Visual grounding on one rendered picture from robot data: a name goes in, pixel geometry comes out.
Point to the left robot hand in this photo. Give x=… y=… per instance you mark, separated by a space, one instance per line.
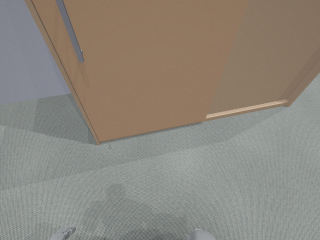
x=63 y=233

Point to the wardrobe door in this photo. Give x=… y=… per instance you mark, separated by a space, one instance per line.
x=148 y=64
x=276 y=46

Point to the handle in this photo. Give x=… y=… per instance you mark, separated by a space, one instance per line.
x=70 y=30

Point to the robot right thigh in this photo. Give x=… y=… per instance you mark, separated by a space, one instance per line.
x=200 y=235

